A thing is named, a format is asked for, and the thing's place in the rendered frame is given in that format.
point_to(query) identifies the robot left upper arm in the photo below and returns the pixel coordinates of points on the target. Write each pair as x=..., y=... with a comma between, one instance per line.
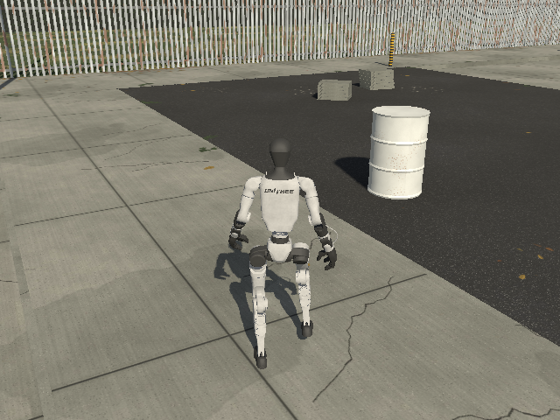
x=247, y=198

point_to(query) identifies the right robot forearm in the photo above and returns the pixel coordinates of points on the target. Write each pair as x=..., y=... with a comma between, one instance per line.
x=323, y=235

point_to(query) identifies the robot left thigh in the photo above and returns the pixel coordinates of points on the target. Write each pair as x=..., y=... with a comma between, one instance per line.
x=257, y=265

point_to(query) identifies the robot left foot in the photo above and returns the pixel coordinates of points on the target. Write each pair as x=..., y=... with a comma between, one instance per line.
x=261, y=361

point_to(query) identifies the left robot forearm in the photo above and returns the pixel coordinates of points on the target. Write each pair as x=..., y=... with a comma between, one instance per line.
x=237, y=226

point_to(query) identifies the left robot hand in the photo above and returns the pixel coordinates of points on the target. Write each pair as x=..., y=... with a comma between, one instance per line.
x=234, y=245

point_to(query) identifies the right robot hand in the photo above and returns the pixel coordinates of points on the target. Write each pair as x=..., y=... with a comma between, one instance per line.
x=332, y=257

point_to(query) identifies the robot right upper arm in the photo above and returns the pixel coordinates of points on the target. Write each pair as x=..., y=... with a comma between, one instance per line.
x=312, y=201

